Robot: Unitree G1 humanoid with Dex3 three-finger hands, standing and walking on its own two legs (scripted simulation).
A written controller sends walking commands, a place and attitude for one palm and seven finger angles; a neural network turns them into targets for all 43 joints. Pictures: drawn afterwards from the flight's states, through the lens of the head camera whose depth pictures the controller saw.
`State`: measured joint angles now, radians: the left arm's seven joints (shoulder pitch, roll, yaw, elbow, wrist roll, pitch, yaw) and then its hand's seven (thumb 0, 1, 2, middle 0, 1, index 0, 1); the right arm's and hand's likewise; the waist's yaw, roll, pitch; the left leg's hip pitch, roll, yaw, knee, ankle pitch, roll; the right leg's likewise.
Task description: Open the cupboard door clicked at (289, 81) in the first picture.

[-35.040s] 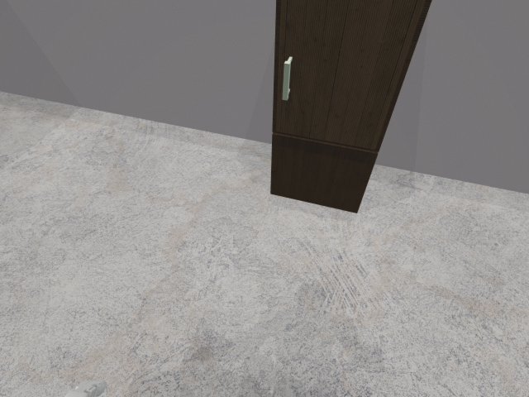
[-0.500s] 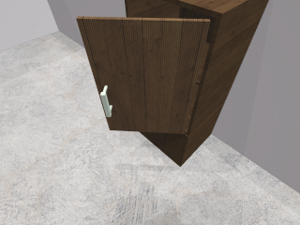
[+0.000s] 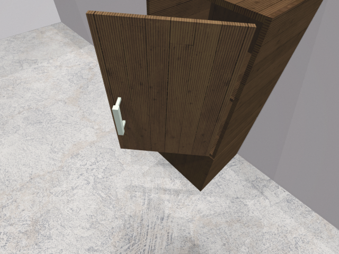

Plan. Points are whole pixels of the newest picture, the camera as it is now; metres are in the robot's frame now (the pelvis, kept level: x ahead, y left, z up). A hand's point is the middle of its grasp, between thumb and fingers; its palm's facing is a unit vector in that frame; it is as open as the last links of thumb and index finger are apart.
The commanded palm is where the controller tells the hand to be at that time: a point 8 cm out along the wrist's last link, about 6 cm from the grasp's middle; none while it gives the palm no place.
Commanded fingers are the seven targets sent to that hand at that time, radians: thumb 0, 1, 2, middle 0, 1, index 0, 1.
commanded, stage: come to a stop and stand still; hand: left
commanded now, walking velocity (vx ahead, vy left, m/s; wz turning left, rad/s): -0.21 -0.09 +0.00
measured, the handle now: (120, 116) +0.55 +0.22 -0.08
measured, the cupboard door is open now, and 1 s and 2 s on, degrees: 41 41 41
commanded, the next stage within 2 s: look again from close up in 0.82 s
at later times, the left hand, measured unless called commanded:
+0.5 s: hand out of the picture +0.06 +0.17 -0.16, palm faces -0.01 -0.97 -0.23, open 7.3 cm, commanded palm none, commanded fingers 0.00 0.90 0.90 -0.20 -0.30 -0.20 -0.30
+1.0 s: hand out of the picture -0.03 +0.16 -0.16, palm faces +0.00 -0.98 -0.22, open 7.3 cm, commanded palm none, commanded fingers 0.00 0.90 0.90 -0.20 -0.30 -0.20 -0.30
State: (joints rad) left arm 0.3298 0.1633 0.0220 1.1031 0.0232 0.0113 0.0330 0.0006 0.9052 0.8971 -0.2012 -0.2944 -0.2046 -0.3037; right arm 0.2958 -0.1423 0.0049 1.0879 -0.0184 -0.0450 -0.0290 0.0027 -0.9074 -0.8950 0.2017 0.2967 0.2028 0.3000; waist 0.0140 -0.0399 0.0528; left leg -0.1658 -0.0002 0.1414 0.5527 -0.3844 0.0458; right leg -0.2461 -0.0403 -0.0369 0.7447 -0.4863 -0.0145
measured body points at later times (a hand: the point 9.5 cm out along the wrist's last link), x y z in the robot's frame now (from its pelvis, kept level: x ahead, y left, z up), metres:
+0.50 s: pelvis -0.02 -0.01 +0.00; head -0.01 -0.01 +0.45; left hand +0.06 +0.22 -0.14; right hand +0.03 -0.24 -0.15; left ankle -0.05 +0.09 -0.73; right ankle +0.00 -0.11 -0.73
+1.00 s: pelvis -0.03 -0.02 +0.01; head -0.01 -0.03 +0.46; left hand -0.03 +0.21 -0.14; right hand -0.05 -0.24 -0.16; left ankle -0.05 +0.09 -0.73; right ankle +0.00 -0.11 -0.73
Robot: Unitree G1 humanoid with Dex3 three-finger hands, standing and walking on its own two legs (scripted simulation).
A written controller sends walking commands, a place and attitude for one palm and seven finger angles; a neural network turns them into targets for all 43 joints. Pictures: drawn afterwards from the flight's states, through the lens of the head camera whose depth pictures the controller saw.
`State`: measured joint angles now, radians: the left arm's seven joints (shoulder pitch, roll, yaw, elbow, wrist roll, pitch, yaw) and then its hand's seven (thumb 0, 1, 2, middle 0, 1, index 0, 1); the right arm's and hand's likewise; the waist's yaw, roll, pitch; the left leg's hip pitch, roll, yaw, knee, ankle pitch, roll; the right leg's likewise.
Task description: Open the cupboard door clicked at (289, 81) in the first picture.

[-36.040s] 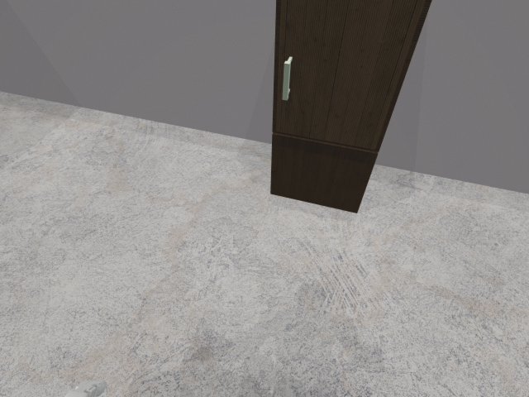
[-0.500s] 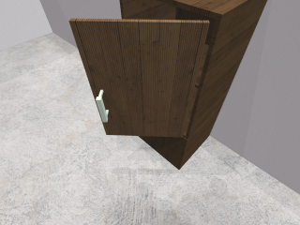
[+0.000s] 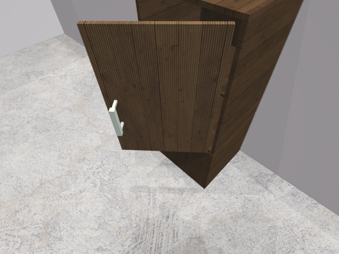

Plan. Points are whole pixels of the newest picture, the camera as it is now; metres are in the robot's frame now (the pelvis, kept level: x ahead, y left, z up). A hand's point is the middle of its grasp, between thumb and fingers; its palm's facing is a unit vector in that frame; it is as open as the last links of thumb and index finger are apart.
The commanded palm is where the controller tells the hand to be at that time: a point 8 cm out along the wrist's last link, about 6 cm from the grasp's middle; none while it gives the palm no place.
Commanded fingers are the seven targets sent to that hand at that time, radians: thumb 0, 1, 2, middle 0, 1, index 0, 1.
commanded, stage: look again from close up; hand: left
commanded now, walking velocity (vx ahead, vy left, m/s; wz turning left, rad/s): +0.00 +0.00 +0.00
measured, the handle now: (117, 118) +0.58 +0.23 -0.09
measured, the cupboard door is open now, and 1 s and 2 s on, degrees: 41 41 41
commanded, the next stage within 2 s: raise the hand with hooked fingers in 0.40 s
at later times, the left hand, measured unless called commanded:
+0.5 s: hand out of the picture +0.03 +0.17 -0.17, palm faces +0.02 -0.97 -0.22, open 7.3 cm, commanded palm +0.11 +0.21 -0.08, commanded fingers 0.00 0.88 0.89 -0.20 -0.31 -0.20 -0.31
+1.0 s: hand (96, 247) +0.15 +0.19 -0.09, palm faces +0.06 -1.00 -0.01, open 9.0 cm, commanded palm +0.15 +0.25 -0.08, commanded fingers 0.00 0.29 0.64 -0.24 -0.69 -0.24 -0.69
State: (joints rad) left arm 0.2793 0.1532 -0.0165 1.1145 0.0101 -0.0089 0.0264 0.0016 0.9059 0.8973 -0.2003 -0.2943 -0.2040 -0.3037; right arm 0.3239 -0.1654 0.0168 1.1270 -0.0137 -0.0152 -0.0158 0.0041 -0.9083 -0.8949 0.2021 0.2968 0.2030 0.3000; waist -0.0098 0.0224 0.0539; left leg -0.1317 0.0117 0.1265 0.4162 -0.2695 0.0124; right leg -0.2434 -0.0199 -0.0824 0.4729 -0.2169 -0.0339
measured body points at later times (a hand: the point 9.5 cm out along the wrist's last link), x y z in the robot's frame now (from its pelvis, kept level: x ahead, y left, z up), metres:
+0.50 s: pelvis +0.02 -0.01 +0.00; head +0.03 -0.03 +0.45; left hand +0.03 +0.22 -0.15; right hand +0.02 -0.23 -0.17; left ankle -0.03 +0.11 -0.74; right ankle +0.02 -0.10 -0.74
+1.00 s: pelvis -0.03 -0.01 -0.11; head +0.04 +0.01 +0.33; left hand +0.15 +0.25 -0.09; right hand +0.23 -0.24 -0.14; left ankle -0.03 +0.11 -0.74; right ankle +0.02 -0.10 -0.74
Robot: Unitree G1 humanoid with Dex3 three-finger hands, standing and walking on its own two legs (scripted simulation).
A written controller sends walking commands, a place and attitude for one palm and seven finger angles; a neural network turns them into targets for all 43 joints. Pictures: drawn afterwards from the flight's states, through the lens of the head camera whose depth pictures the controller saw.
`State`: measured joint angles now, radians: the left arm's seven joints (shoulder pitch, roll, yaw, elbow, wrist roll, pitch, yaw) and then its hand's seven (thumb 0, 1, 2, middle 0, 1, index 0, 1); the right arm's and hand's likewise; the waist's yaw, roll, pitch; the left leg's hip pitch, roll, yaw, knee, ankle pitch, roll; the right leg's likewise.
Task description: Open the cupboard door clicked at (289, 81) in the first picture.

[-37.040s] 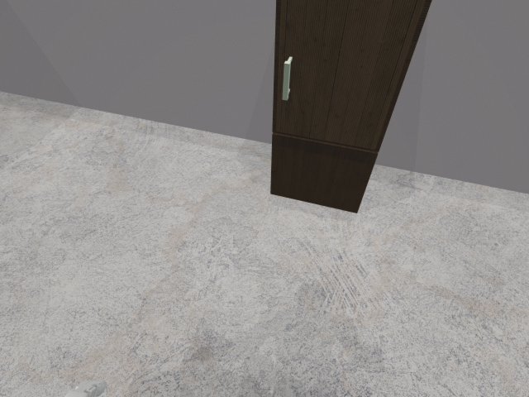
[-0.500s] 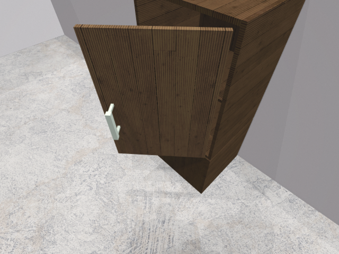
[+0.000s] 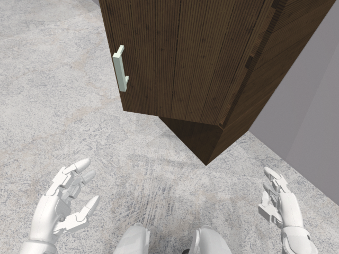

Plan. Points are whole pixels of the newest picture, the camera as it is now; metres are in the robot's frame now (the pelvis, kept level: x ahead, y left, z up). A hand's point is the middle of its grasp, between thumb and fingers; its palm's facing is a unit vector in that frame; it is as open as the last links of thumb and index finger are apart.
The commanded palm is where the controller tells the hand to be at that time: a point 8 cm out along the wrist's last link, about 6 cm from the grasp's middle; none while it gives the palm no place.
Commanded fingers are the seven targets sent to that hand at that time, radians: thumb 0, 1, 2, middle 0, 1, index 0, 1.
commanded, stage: raise the hand with hooked fingers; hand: left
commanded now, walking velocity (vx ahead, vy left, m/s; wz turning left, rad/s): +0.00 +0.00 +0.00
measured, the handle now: (122, 69) +0.62 +0.22 +0.02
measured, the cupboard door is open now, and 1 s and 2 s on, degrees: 41 41 41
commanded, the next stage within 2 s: move the hooked fingers beside the handle in 1.60 s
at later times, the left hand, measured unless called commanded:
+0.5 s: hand (66, 185) +0.24 +0.25 +0.03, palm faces -0.05 -1.00 -0.06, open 12.0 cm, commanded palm +0.22 +0.30 +0.04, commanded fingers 0.00 -0.29 0.39 -0.28 -1.07 -0.28 -1.07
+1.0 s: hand (52, 166) +0.27 +0.29 +0.03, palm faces -0.06 -1.00 -0.07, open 13.9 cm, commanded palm +0.26 +0.34 +0.04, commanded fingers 0.00 -0.50 0.30 -0.30 -1.20 -0.30 -1.20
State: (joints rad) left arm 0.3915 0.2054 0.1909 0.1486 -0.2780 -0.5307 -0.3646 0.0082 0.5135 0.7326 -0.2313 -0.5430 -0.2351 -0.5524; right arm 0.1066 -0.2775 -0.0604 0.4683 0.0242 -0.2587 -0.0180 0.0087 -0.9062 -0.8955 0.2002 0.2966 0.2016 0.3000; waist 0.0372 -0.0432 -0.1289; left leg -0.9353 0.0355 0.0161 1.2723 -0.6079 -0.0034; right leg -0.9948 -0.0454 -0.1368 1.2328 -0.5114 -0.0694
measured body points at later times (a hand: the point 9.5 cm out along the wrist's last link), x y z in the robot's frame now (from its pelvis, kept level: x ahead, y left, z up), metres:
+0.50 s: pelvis -0.01 +0.03 +0.00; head +0.08 +0.05 +0.44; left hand +0.23 +0.30 +0.04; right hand +0.15 -0.23 -0.08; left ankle +0.01 +0.12 -0.63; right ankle +0.05 -0.09 -0.63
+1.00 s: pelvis +0.00 +0.03 +0.00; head +0.11 +0.05 +0.43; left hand +0.27 +0.35 +0.04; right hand +0.18 -0.21 -0.08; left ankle +0.01 +0.12 -0.63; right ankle +0.05 -0.09 -0.63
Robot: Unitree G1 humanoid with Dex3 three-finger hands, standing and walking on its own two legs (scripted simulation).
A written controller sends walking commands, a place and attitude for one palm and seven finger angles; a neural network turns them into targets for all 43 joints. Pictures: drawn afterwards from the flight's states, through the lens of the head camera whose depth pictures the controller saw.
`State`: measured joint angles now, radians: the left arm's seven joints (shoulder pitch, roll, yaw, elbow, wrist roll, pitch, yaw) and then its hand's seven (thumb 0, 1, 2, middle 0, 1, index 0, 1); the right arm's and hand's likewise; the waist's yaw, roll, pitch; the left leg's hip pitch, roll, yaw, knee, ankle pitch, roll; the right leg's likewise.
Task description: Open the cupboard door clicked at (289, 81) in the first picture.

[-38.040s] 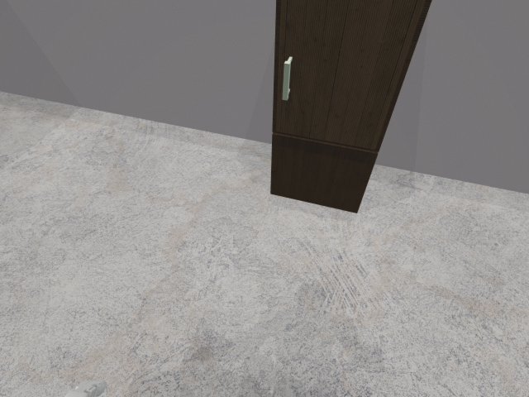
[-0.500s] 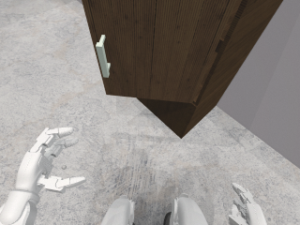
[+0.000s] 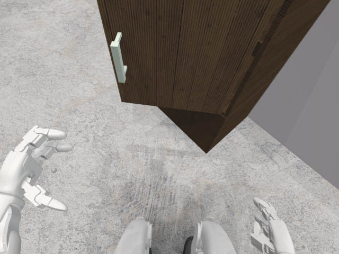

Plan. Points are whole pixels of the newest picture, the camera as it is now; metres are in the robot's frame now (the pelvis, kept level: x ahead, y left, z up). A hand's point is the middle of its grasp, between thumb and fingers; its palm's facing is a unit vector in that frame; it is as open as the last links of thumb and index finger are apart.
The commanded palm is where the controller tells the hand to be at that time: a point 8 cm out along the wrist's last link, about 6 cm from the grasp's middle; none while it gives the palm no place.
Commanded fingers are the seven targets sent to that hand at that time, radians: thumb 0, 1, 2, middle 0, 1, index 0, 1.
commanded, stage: raise the hand with hooked fingers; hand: left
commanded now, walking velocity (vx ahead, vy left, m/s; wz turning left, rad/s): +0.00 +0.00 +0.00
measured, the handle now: (120, 59) +0.62 +0.19 +0.02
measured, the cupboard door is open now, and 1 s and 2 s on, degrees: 41 41 41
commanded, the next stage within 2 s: move the hooked fingers beside the handle in 0.60 s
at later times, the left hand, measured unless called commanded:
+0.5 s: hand (55, 164) +0.28 +0.27 +0.03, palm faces -0.05 -1.00 -0.07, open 14.0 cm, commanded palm +0.26 +0.31 +0.04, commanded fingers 0.00 -0.50 0.30 -0.30 -1.20 -0.30 -1.20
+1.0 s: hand (65, 144) +0.33 +0.26 +0.03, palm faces -0.09 -1.00 -0.05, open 14.0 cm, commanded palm +0.32 +0.31 +0.04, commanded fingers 0.00 -0.50 0.30 -0.30 -1.20 -0.30 -1.20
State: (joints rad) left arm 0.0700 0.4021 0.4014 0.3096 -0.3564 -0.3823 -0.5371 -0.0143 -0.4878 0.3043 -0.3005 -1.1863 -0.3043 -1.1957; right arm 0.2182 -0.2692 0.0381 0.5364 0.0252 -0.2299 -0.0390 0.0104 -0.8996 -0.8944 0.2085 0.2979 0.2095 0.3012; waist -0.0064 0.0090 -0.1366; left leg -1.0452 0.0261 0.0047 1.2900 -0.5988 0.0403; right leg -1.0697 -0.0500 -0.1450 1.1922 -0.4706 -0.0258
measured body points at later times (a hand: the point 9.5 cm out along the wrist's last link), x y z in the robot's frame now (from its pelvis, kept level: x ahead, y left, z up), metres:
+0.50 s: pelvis +0.00 +0.00 +0.00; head +0.11 +0.02 +0.43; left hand +0.28 +0.32 +0.04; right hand +0.16 -0.26 -0.08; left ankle +0.01 +0.09 -0.63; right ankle +0.05 -0.12 -0.63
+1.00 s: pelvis +0.00 +0.00 -0.01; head +0.12 +0.03 +0.43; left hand +0.33 +0.31 +0.04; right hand +0.16 -0.26 -0.09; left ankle +0.01 +0.09 -0.63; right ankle +0.05 -0.12 -0.63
